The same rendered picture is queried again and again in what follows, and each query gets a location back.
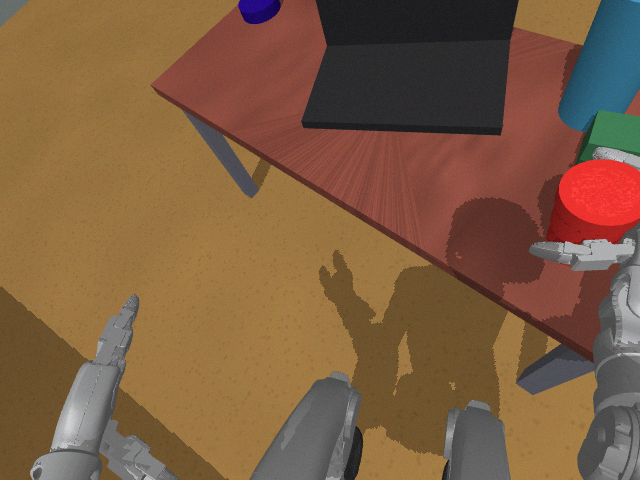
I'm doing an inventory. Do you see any right robot arm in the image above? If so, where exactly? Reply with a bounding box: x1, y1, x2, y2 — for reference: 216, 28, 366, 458
577, 265, 640, 480

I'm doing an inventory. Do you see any right robot hand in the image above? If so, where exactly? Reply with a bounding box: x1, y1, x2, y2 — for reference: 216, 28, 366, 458
529, 147, 640, 271

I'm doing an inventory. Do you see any left robot foot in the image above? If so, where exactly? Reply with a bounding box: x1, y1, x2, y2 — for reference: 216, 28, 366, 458
344, 426, 363, 480

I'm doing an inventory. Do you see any left robot hand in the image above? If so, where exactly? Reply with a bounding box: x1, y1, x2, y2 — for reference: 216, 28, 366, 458
50, 294, 180, 480

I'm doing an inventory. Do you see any left robot arm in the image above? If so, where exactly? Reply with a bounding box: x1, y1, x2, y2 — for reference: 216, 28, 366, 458
30, 449, 102, 480

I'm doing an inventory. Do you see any coffee table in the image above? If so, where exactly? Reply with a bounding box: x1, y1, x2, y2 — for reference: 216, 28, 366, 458
151, 0, 640, 395

